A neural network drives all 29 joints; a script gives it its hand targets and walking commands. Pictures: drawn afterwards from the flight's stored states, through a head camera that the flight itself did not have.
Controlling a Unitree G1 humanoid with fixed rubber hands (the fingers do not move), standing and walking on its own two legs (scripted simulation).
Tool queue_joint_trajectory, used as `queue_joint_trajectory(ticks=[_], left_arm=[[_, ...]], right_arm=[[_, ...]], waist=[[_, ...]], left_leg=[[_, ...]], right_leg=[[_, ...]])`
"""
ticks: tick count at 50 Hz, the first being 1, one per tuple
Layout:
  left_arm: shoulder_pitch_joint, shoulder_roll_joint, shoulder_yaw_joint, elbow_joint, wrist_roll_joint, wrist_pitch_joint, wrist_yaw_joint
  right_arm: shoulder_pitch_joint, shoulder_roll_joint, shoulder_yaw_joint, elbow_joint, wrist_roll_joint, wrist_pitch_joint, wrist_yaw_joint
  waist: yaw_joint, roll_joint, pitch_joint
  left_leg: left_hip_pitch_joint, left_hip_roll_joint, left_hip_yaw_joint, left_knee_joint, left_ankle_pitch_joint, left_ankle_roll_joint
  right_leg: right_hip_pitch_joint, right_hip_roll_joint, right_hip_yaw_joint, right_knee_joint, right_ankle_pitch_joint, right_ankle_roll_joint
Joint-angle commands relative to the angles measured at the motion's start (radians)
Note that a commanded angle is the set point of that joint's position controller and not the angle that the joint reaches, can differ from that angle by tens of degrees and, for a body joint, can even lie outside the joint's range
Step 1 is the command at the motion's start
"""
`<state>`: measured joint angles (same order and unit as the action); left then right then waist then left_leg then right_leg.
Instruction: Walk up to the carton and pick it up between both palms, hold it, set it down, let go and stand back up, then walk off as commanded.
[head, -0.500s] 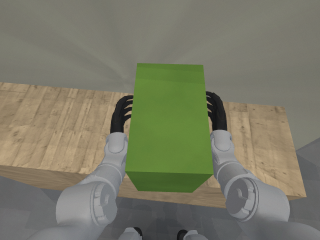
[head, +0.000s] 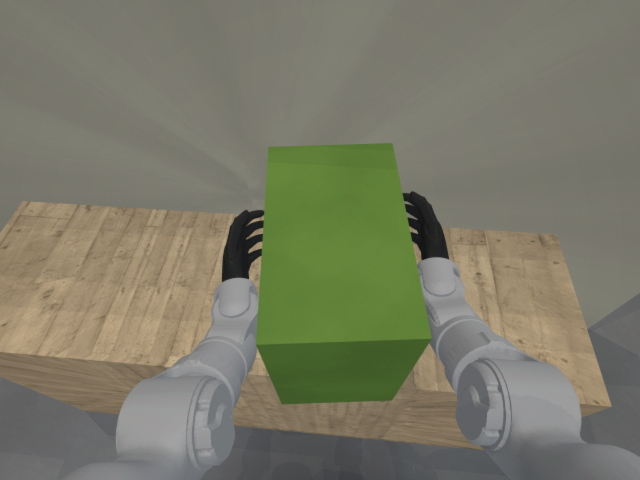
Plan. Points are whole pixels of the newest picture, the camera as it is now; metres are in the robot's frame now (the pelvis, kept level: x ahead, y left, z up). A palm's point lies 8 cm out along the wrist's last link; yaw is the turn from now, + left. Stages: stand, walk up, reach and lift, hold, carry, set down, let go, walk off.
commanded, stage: reach and lift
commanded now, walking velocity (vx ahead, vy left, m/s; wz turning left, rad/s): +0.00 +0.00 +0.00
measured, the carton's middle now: (333, 281) +0.40 -0.01 -0.03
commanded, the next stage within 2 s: none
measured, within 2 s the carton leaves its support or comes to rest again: neither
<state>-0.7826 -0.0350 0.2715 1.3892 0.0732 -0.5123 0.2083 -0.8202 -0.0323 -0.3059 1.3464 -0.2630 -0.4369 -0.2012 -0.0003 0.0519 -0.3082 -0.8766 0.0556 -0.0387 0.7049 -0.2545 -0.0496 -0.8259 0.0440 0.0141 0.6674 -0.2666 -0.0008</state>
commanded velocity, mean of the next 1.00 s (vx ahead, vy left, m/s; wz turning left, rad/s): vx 0.00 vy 0.00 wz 0.00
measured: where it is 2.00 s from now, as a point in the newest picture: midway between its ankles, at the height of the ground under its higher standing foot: outside the picture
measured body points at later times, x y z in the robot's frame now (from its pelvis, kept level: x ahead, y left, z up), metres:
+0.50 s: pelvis +0.00 +0.02 +0.03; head -0.04 +0.02 +0.47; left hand +0.40 +0.14 +0.13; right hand +0.41 -0.12 +0.16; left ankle +0.03 +0.14 -0.71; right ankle +0.01 -0.12 -0.71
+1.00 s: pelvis -0.01 +0.00 +0.04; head -0.06 +0.00 +0.48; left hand +0.39 +0.14 +0.17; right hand +0.40 -0.13 +0.17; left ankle +0.03 +0.14 -0.71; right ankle +0.01 -0.12 -0.71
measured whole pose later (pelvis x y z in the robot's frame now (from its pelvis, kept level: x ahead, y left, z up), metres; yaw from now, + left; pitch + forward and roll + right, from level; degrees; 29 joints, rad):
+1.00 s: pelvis -0.01 +0.00 +0.04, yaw +2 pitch +1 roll -2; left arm -0.81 -0.04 0.26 1.00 0.17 0.19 0.15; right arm -0.83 -0.03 -0.20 1.04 -0.10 0.16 -0.19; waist 0.00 0.03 -0.15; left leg -0.29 0.05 -0.04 0.44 -0.17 -0.03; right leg -0.21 0.03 0.01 0.36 -0.16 0.01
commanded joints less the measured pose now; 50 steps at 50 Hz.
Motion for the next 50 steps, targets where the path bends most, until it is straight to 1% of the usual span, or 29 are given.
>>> queue_joint_trajectory(ticks=[1,6,7,8,9,10,12,13,15,17,18,19,21,23,24,25,26,29,30,32,34,37,39,40,42,44,46,48,50], left_arm=[[-0.81,-0.719,-0.366,-0.298,0.048,-0.029,-0.122],[-0.867,-0.716,-0.393,-0.388,0.02,0.03,-0.131],[-0.887,-0.718,-0.395,-0.402,0.015,0.044,-0.133],[-0.895,-0.714,-0.396,-0.419,0.012,0.062,-0.134],[-0.903,-0.716,-0.396,-0.432,0.009,0.081,-0.136],[-0.906,-0.717,-0.389,-0.439,0.005,0.1,-0.137],[-0.904,-0.716,-0.376,-0.456,0.008,0.146,-0.144],[-0.908,-0.72,-0.368,-0.461,0.007,0.168,-0.145],[-0.911,-0.712,-0.336,-0.461,0.019,0.218,-0.153],[-0.924,-0.702,-0.304,-0.465,0.035,0.267,-0.161],[-0.922,-0.695,-0.287,-0.467,0.045,0.293,-0.165],[-0.917,-0.693,-0.277,-0.47,0.052,0.319,-0.169],[-0.902,-0.697,-0.259,-0.502,0.064,0.366,-0.175],[-0.878,-0.696,-0.227,-0.519,0.078,0.408,-0.18],[-0.861,-0.694,-0.213,-0.526,0.086,0.428,-0.183],[-0.852,-0.696,-0.212,-0.552,0.087,0.443,-0.186],[-0.84,-0.699,-0.208,-0.57,0.088,0.454,-0.187],[-0.841,-0.727,-0.24,-0.654,0.068,0.473,-0.186],[-0.845,-0.737,-0.256,-0.669,0.054,0.475,-0.185],[-0.868,-0.755,-0.294,-0.727,0.031,0.48,-0.179],[-0.866,-0.76,-0.31,-0.736,0.026,0.487,-0.177],[-0.849,-0.738,-0.287,-0.722,0.045,0.523,-0.188],[-0.821,-0.706,-0.242,-0.685,0.079,0.559,-0.204],[-0.79,-0.683,-0.203,-0.656,0.103,0.58,-0.213],[-0.769,-0.639,-0.15,-0.638,0.13,0.615,-0.234],[-0.762,-0.624,-0.14,-0.681,0.135,0.633,-0.246],[-0.781,-0.635,-0.164,-0.754,0.113,0.641,-0.25],[-0.816,-0.658,-0.22,-0.859,0.073,0.647,-0.244],[-0.804,-0.676,-0.267,-0.915,0.046,0.67,-0.24]], right_arm=[[-0.565,0.853,0.392,-0.157,0.041,0.015,0.158],[-0.57,0.908,0.444,-0.228,0.116,0.111,0.147],[-0.579,0.918,0.451,-0.244,0.128,0.13,0.146],[-0.584,0.926,0.457,-0.257,0.15,0.154,0.145],[-0.573,0.934,0.455,-0.262,0.162,0.178,0.143],[-0.579,0.936,0.46,-0.275,0.181,0.2,0.144],[-0.581,0.935,0.458,-0.298,0.211,0.244,0.144],[-0.603,0.925,0.453,-0.32,0.224,0.263,0.146],[-0.62,0.896,0.412,-0.319,0.238,0.301,0.15],[-0.627,0.859,0.367,-0.297,0.244,0.336,0.155],[-0.622,0.841,0.349,-0.283,0.249,0.353,0.16],[-0.621,0.819,0.327,-0.271,0.253,0.369,0.164],[-0.629,0.794,0.301,-0.282,0.264,0.39,0.172],[-0.635,0.763,0.276,-0.286,0.266,0.409,0.183],[-0.638,0.756,0.27,-0.294,0.269,0.419,0.186],[-0.65,0.752,0.275,-0.325,0.275,0.421,0.189],[-0.658,0.753,0.285,-0.345,0.278,0.423,0.191],[-0.688,0.777,0.337,-0.439,0.291,0.419,0.195],[-0.709,0.793,0.355,-0.468,0.297,0.416,0.194],[-0.734,0.824,0.394,-0.527,0.31,0.414,0.192],[-0.733,0.848,0.417,-0.545,0.306,0.42,0.185],[-0.716,0.851,0.415,-0.533,0.294,0.446,0.176],[-0.697,0.832,0.381,-0.492,0.278,0.47,0.171],[-0.681,0.817,0.359,-0.469,0.267,0.485,0.17],[-0.669,0.8,0.331,-0.456,0.256,0.506,0.166],[-0.69,0.815,0.361,-0.503,0.277,0.513,0.161],[-0.728,0.846,0.414,-0.572,0.309,0.515,0.151],[-0.767,0.88,0.485,-0.652,0.364,0.517,0.141],[-0.785,0.905,0.547,-0.726,0.412,0.526,0.125]], waist=[[-0.021,-0.002,-0.653],[-0.039,-0.012,-0.585],[-0.039,-0.007,-0.568],[-0.044,-0.017,-0.544],[-0.054,-0.006,-0.513],[-0.048,-0.01,-0.48],[-0.051,-0.012,-0.422],[-0.056,-0.013,-0.386],[-0.063,-0.023,-0.302],[-0.075,-0.027,-0.223],[-0.074,-0.025,-0.179],[-0.084,-0.025,-0.139],[-0.085,-0.025,-0.101],[-0.077,-0.033,-0.087],[-0.071,-0.041,-0.085],[-0.069,-0.046,-0.109],[-0.058,-0.05,-0.13],[-0.047,-0.063,-0.243],[-0.041,-0.073,-0.278],[-0.034,-0.071,-0.362],[-0.03,-0.083,-0.401],[-0.027,-0.105,-0.349],[-0.029,-0.12,-0.273],[-0.027,-0.129,-0.224],[-0.024,-0.149,-0.179],[-0.01,-0.166,-0.182],[-0.006,-0.171,-0.23],[0.0,-0.159,-0.324],[0.0,-0.151,-0.369]], left_leg=[[0.464,-0.083,0.051,-0.017,0.246,-0.002],[0.48,-0.092,0.041,-0.066,0.213,0.006],[0.482,-0.094,0.039,-0.077,0.202,0.007],[0.495,-0.093,0.033,-0.084,0.202,0.008],[0.505,-0.095,0.034,-0.098,0.193,0.007],[0.519,-0.094,0.03,-0.109,0.193,0.008],[0.555,-0.093,0.027,-0.137,0.199,0.008],[0.569,-0.094,0.024,-0.152,0.194,0.006],[0.606,-0.09,0.022,-0.182,0.183,0.005],[0.65,-0.086,0.022,-0.212,0.18,0.002],[0.666,-0.084,0.025,-0.23,0.174,-0.001],[0.691,-0.08,0.023,-0.25,0.172,-0.003],[0.724,-0.078,0.025,-0.279,0.179,-0.005],[0.747,-0.074,0.031,-0.303,0.185,-0.006],[0.752,-0.074,0.035,-0.312,0.198,-0.004],[0.769,-0.074,0.036,-0.317,0.222,-0.004],[0.774,-0.077,0.04,-0.319,0.238,-0.004],[0.798,-0.084,0.044,-0.315,0.293,-0.002],[0.794,-0.085,0.046,-0.314,0.293,0.001],[0.797,-0.09,0.048,-0.308,0.303,0.002],[0.785,-0.094,0.05,-0.31,0.281,0.009],[0.756,-0.1,0.056,-0.336,0.196,0.027],[0.738,-0.1,0.062,-0.361,0.123,0.04],[0.728,-0.101,0.065,-0.375,0.083,0.048],[0.72,-0.104,0.074,-0.394,0.04,0.063],[0.73,-0.107,0.075,-0.394,0.074,0.069],[0.741,-0.115,0.074,-0.384,0.137,0.067],[0.768,-0.123,0.067,-0.36,0.234,0.06],[0.779,-0.133,0.061,-0.34,0.297,0.054]], right_leg=[[0.482,0.04,-0.069,-0.048,0.465,0.012],[0.588,0.029,-0.048,-0.077,0.467,0.02],[0.599,0.025,-0.043,-0.086,0.458,0.02],[0.609,0.024,-0.042,-0.093,0.458,0.021],[0.621,0.021,-0.038,-0.105,0.447,0.021],[0.628,0.019,-0.036,-0.118,0.431,0.02],[0.642,0.015,-0.03,-0.143,0.424,0.022],[0.654,0.015,-0.032,-0.16,0.405,0.024],[0.647,0.014,-0.035,-0.191,0.357,0.026],[0.638,0.015,-0.038,-0.22,0.317,0.024],[0.636,0.015,-0.043,-0.233,0.287,0.023],[0.628,0.018,-0.047,-0.248,0.264,0.02],[0.64,0.02,-0.054,-0.274,0.241,0.018],[0.659,0.023,-0.06,-0.293,0.228,0.017],[0.674,0.023,-0.061,-0.299,0.235,0.017],[0.699,0.025,-0.064,-0.304,0.264,0.02],[0.716,0.025,-0.064,-0.31,0.28,0.023],[0.764,0.027,-0.064,-0.313,0.348,0.034],[0.771,0.027,-0.063,-0.315,0.356,0.037],[0.792,0.028,-0.06,-0.312,0.39,0.041],[0.8,0.025,-0.055,-0.312,0.393,0.048],[0.808,0.014,-0.046,-0.323,0.34,0.057],[0.813,0.004,-0.041,-0.333,0.283,0.062],[0.814,-0.002,-0.039,-0.34,0.247,0.063],[0.829,-0.016,-0.032,-0.351,0.2,0.067],[0.862,-0.023,-0.026,-0.351,0.234,0.076],[0.911,-0.028,-0.021,-0.341,0.338,0.086],[0.958,-0.027,-0.019,-0.32,0.479,0.092],[0.997,-0.025,-0.014,-0.305,0.595,0.1]])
